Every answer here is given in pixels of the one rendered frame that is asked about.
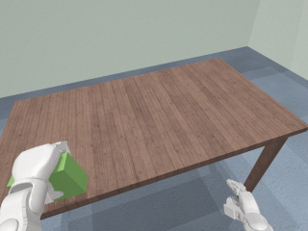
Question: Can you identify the robot right hand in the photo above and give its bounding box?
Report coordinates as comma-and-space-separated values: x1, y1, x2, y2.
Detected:
223, 179, 261, 222

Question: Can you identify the robot left hand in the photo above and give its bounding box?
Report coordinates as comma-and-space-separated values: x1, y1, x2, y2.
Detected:
12, 141, 71, 205

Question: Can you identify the robot left forearm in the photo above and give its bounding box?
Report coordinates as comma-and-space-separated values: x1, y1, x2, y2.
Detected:
0, 178, 48, 231

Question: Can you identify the table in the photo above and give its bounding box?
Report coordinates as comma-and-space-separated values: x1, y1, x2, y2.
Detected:
0, 58, 308, 220

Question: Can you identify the robot right forearm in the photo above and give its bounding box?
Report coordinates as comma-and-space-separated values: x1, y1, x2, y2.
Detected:
243, 212, 273, 231

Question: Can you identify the sponge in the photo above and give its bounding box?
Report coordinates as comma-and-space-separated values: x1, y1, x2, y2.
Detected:
7, 152, 88, 202

